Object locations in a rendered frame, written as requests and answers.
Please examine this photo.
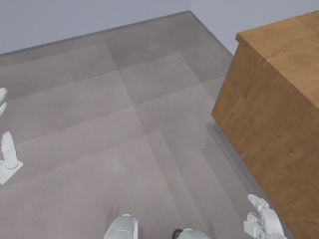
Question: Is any left robot thigh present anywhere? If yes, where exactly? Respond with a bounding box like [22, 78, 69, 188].
[104, 215, 139, 239]

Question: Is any counter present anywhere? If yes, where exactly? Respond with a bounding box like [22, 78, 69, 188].
[211, 10, 319, 239]

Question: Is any right robot hand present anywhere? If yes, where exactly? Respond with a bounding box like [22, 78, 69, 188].
[243, 194, 284, 239]

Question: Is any robot right foot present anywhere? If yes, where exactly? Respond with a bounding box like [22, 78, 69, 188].
[172, 229, 182, 239]

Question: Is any left robot hand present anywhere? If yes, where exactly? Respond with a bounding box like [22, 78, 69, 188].
[0, 88, 23, 185]

